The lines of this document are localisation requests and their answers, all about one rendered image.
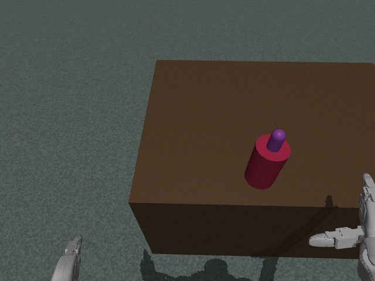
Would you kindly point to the right robot hand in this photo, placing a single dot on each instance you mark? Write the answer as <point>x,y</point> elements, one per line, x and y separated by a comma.
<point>346,237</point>

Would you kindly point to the right robot arm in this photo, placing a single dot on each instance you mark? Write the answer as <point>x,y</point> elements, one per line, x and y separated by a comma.
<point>366,264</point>

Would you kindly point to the left robot hand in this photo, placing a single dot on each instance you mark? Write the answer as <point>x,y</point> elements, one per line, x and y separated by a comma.
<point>67,268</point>

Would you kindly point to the bottle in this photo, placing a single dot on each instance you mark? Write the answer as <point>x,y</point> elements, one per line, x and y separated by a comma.
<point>268,157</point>

